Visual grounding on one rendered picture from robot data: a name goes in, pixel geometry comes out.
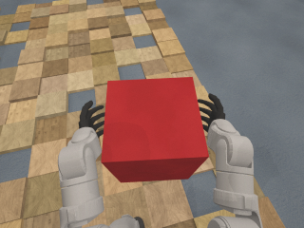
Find left robot forearm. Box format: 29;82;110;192
57;126;105;228

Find left robot shin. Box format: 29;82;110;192
121;214;134;219

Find left robot foot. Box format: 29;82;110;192
134;217;145;228

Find left robot hand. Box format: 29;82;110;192
78;101;105;138

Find right robot forearm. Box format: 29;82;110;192
206;119;263;228

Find robot right upper arm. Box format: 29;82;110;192
207;216;259;228

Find carton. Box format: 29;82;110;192
101;77;209;183

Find right robot hand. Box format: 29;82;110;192
198;93;226;133

